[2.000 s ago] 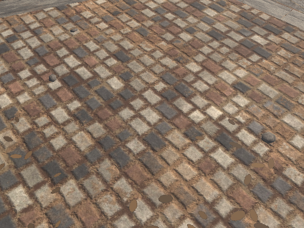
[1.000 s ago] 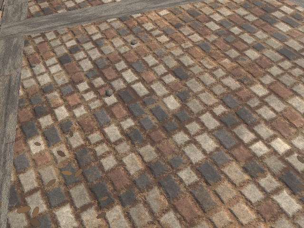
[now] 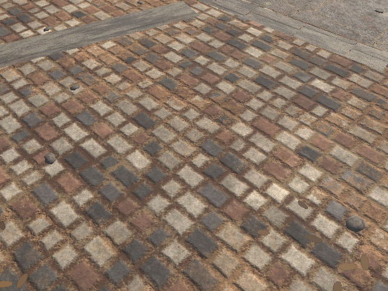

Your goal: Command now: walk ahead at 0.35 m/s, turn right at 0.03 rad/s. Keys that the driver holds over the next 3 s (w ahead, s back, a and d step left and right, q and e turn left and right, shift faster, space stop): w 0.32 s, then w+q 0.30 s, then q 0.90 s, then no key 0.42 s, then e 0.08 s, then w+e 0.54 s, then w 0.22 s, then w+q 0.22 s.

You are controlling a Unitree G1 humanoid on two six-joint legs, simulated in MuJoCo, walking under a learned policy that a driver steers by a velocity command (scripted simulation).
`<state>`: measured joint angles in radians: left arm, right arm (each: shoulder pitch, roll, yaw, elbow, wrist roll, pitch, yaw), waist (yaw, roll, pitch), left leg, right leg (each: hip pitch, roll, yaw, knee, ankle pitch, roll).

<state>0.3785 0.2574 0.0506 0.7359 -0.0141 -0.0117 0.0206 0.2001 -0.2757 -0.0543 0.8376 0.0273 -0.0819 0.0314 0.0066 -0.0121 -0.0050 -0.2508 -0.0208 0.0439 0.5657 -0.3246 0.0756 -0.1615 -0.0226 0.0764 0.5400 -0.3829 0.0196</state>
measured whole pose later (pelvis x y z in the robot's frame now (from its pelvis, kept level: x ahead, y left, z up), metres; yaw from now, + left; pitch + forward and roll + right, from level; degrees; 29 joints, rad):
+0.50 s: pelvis +0.23 -0.05 -0.01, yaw +4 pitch +2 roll +0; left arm 0.04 0.26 0.04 0.59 0.00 -0.10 -0.03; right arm 0.44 -0.29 -0.04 0.90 0.03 -0.05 0.00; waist -0.08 0.01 0.06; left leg -0.13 0.01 -0.09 0.91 -0.49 0.01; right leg -0.50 -0.01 -0.05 0.61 -0.14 -0.04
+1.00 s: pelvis +0.43 +0.00 -0.01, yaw +19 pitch +2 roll -2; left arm 0.16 0.30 0.07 0.75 -0.01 -0.04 0.01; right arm 0.12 -0.30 -0.07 0.63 -0.01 -0.01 0.03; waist 0.01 0.00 0.09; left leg -0.50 -0.03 0.01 0.61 -0.13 0.09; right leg -0.31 -0.02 -0.07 1.08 -0.58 0.04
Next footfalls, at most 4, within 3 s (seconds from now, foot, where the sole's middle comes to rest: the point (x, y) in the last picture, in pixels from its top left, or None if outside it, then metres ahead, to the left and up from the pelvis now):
0.44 right None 0.38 -0.15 -0.77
0.94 left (168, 283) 0.56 0.11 -0.77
1.42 right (227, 263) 0.63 -0.09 -0.77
1.80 left None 0.44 0.09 -0.77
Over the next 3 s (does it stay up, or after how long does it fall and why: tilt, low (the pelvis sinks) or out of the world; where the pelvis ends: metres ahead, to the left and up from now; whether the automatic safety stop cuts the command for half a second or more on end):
stays up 0.90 0.13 -0.01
